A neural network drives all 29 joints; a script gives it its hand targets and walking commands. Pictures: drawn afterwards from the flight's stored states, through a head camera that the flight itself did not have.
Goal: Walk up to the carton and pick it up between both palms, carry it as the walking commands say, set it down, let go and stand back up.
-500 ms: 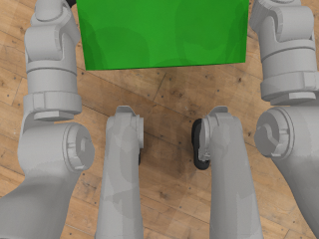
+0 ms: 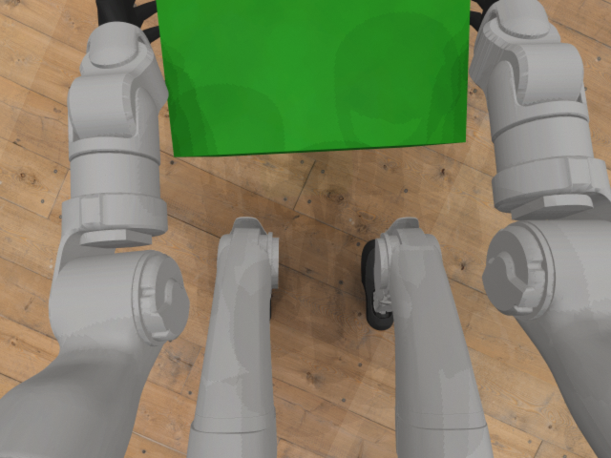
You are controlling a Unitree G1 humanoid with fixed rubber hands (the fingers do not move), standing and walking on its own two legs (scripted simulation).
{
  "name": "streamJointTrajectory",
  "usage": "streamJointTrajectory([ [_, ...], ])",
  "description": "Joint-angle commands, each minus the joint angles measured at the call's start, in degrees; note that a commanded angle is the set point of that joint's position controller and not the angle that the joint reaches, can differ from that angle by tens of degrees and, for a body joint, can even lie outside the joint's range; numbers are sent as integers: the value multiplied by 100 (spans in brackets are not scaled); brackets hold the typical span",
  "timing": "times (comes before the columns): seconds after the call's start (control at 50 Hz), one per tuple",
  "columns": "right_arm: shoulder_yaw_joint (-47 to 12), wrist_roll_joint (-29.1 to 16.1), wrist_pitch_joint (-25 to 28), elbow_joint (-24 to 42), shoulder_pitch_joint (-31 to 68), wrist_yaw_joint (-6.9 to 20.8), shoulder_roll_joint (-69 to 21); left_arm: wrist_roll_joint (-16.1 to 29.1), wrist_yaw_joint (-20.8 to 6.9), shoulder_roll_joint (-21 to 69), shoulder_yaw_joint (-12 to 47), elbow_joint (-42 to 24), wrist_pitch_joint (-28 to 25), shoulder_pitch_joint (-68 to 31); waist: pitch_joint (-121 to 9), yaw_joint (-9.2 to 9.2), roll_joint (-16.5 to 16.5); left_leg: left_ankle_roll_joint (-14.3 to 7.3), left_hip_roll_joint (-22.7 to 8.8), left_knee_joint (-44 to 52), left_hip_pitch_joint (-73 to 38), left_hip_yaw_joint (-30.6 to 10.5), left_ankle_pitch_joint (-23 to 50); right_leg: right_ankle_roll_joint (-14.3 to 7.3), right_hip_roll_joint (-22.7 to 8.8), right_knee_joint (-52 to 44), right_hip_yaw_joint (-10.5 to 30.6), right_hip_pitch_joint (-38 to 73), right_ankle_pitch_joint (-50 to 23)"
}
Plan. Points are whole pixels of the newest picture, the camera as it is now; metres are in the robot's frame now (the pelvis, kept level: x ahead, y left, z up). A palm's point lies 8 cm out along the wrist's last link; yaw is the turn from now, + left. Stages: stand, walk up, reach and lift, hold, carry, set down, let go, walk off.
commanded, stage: reach and lift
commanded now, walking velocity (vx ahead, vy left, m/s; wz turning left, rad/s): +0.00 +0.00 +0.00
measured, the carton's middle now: (309, 27) +0.57 +0.02 -0.14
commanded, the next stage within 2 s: none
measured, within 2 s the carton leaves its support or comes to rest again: neither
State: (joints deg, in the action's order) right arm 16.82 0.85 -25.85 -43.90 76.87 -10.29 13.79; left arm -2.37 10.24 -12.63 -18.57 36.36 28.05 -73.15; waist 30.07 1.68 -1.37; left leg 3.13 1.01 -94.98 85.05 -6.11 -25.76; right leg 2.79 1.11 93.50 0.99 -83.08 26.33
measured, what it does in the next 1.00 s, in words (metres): rises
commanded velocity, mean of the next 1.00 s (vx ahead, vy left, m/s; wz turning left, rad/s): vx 0.00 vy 0.00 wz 0.00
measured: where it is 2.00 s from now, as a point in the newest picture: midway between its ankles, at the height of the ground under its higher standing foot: (318, 300)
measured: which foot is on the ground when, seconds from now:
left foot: down 0.00-1.00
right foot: down 0.00-1.00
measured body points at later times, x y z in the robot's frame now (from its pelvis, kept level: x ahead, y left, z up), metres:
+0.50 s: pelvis +0.05 +0.01 +0.06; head +0.23 +0.02 +0.47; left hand +0.51 +0.20 +0.04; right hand +0.52 -0.16 +0.04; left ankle +0.16 +0.14 -0.51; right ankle +0.15 -0.14 -0.51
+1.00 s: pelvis +0.11 -0.01 +0.15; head +0.23 +0.00 +0.59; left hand +0.50 +0.19 +0.12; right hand +0.51 -0.18 +0.11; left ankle +0.16 +0.14 -0.51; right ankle +0.15 -0.14 -0.51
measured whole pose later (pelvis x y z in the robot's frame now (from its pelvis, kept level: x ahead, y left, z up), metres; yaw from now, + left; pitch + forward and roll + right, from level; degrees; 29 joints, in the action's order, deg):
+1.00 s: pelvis +0.11 -0.01 +0.15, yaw +1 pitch +25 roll -2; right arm 23.8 12.0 -22.4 -43.4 37.6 -3.5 0.7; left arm -13.7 -3.0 0.3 -23.6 36.1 24.9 -35.0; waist -12.4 1.4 -1.2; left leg 2.3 0.1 -57.7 62.0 -6.1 -21.1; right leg 1.8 1.1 56.1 1.3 -60.1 21.5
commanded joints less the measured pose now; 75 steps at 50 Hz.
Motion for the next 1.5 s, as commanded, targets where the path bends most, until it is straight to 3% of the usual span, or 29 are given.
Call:
streamJointTrajectory([
  [0.0, -2502, -973, 214, 1208, 3575, 2707, -6512, 1112, -2713, 6385, 2974, -683, -249, -3784, -13610, -196, -64, -125, 689, 1566, -3392, 987, 1026, -222, 739, -1394, -595, 2507, -892],
  [0.06, -2568, -1003, 176, 895, 3293, 2771, -6819, 1073, -2696, 6435, 2918, -929, -325, -3541, -13603, -45, 34, -166, 698, 1653, -3599, 1038, 1410, -176, 740, -1506, -520, 2450, -1072],
  [0.08, -3085, -1338, 270, 2214, 3628, 2729, -6651, 1396, -2617, 6579, 3622, -1991, -343, -3993, -15434, -225, -150, -97, 789, 1525, -4695, 946, 2140, -228, 852, -1338, -609, 3243, -1862],
  [0.1, -2930, -1303, 330, 1754, 3722, 2690, -6472, 1211, -2593, 6568, 3212, -1045, -297, -3581, -14209, -59, -125, -97, 715, 1639, -4025, 936, 1666, -225, 772, -1439, -565, 2781, -1347],
  [0.14, -3426, -1523, 236, 2341, 4148, 2654, -6593, 1491, -2553, 6442, 3501, -2005, -332, -4170, -15258, -1, 123, -100, 733, 1685, -4271, 978, 1372, -195, 733, -1641, -445, 3685, -1150],
  [0.18, -2688, -1017, 207, 1269, 3271, 2647, -6470, 1331, -2558, 6531, 3398, -1315, -296, -3900, -13992, -526, 11, -55, 706, 1877, -3867, 822, 877, -248, 719, -1800, -476, 3123, -740],
  [0.2, -2564, -1021, 174, 834, 3252, 2662, -6588, 1158, -2633, 6302, 3097, -786, -261, -3796, -13075, -183, -163, -103, 647, 2050, -3450, 953, 442, -224, 669, -1925, -434, 2986, -273],
  [0.38, -972, -24, 253, -597, 2091, 3097, -6682, -128, -2694, 6777, 1216, 939, -317, -2229, -9477, 44, -302, -166, 611, 2669, -3030, 974, -194, -384, 769, -2422, -482, 1120, 576],
  [0.46, -1009, 41, 403, -267, 1614, 3136, -6615, -68, -2681, 7075, 1264, 674, -365, -1414, -8882, -37, -195, -185, 597, 3043, -3627, 779, 787, -373, 756, -2744, -464, 1633, -398],
  [0.5, -765, 309, 427, -444, 1128, 3139, -6592, -80, -2748, 7063, 1213, 713, -458, -1360, -8202, -392, 86, -208, 571, 3178, -3483, 635, 848, -354, 755, -2912, -552, 1449, -520],
  [0.52, -1341, 60, 517, 344, 1054, 3129, -6800, 23, -2737, 7277, 1599, 467, -515, -827, -8996, -158, 198, -196, 574, 3293, -3935, 650, 1195, -321, 766, -2975, -534, 2273, -981],
  [0.6, -803, 437, 510, -421, 288, 3165, -6632, -381, -2731, 6870, 1493, 635, -499, -332, -7906, -118, -126, -139, 590, 3613, -3776, 669, 1382, -327, 778, -3206, -545, 1761, -1024],
  [0.62, -614, 580, 440, -886, -182, 3162, -6736, -326, -2748, 6724, 1533, 267, -561, -668, -7767, -446, -46, -162, 543, 3759, -3907, 597, 1234, -355, 770, -3440, -475, 1851, -930],
  [0.64, -868, 393, 442, -566, -229, 3136, -6851, -396, -2732, 6605, 1707, -64, -564, -576, -7846, -156, -158, -156, 534, 3850, -4061, 803, 1430, -326, 739, -3682, -402, 2291, -1115],
  [0.74, -991, 444, 420, -439, -412, 3172, -7070, -504, -2807, 6558, 1856, -43, -523, -223, -7793, -129, -5, -248, 557, 4160, -4512, 636, 1708, -261, 771, -3875, -368, 2304, -1291],
  [0.78, -1680, 2, 635, 761, 416, 3181, -7011, -303, -2816, 6925, 2047, 124, -550, -150, -8373, 60, 4, -254, 554, 4245, -4774, 611, 1960, -306, 734, -3952, -277, 3202, -1656],
  [0.86, -1243, 507, 419, 145, -878, 3150, -7000, -487, -2890, 6886, 1971, 134, -519, 631, -7887, -409, 96, -266, 545, 4365, -4705, 571, 2577, -264, 732, -4280, -281, 3069, -2177],
  [0.9, -1552, 287, 418, 360, -940, 3149, -7363, -405, -2899, 6987, 2082, -152, -538, 867, -8050, -128, 106, -309, 565, 4601, -5130, 585, 2638, -233, 702, -4523, -126, 3558, -2265],
  [0.92, -1612, 422, 409, 466, -1344, 3149, -7129, -423, -2912, 6868, 2136, -28, -529, 1228, -8096, -342, 291, -299, 523, 4584, -5112, 485, 3027, -176, 705, -4522, -201, 3623, -2658],
  [0.96, -2004, 261, 395, 814, -1395, 3091, -7281, -621, -2956, 6691, 1990, 83, -490, 1719, -7915, 198, 304, -385, 565, 4655, -5191, 518, 3326, -159, 657, -4707, 34, 3823, -2960],
  [0.98, -2416, -38, 512, 1305, -1146, 3110, -7645, -362, -2962, 6973, 2503, -406, -595, 1427, -8804, 146, 275, -360, 598, 4701, -5622, 545, 3949, -113, 682, -4685, 9, 4409, -3707],
  [1.06, -2638, -145, 531, 1449, -1351, 3082, -7452, -185, -2908, 6699, 2816, -1024, -695, 1248, -8573, -25, 312, -342, 601, 4871, -5904, 413, 3623, -132, 664, -4929, 43, 4691, -3406],
  [1.2, -1548, 580, 276, 588, -1260, 3052, -7076, -699, -3018, 6729, 1970, 165, -352, 1286, -6243, -139, 20, -403, 502, 5708, -5526, 422, 1294, -191, 574, -5492, -96, 4148, -1020],
  [1.26, -2454, 19, 314, 1324, -1053, 3201, -7544, -255, -2998, 7273, 2785, -780, -436, 1035, -7390, 19, 77, -358, 533, 5710, -6534, 355, 2401, -230, 666, -5508, -52, 4998, -2025],
  [1.3, -1601, 486, 94, 274, -1610, 3185, -7090, -781, -2950, 6710, 1962, 112, -208, 1415, -5890, 43, 1, -365, 512, 6030, -6131, 418, 1720, -206, 601, -5666, -136, 4449, -1337],
  [1.32, -1878, 377, 136, 594, -1504, 3210, -7332, -530, -2955, 6965, 2312, -435, -320, 1249, -6418, -94, 259, -362, 501, 5953, -6405, 326, 2019, -190, 642, -5732, -102, 4796, -1628],
  [1.36, -1793, 352, 105, 588, -1524, 3259, -7104, -481, -2920, 7164, 2484, -422, -227, 1119, -6117, -109, -367, -230, 487, 6163, -6526, 366, 1652, -317, 629, -5839, -78, 4802, -1305],
  [1.4, -1478, 620, -25, 244, -1684, 3242, -7083, -543, -2942, 7128, 2018, 117, -73, 1543, -5899, -266, 129, -277, 496, 6297, -6537, 374, 1508, -262, 626, -6030, -155, 4974, -1201],
  [1.48, -1561, 419, -10, 404, -1695, 3307, -7048, -421, -2940, 7113, 2301, -256, -98, 1348, -6035, -91, -315, -239, 430, 6369, -6754, 304, 2109, -321, 640, -6030, -94, 5006, -1632],
])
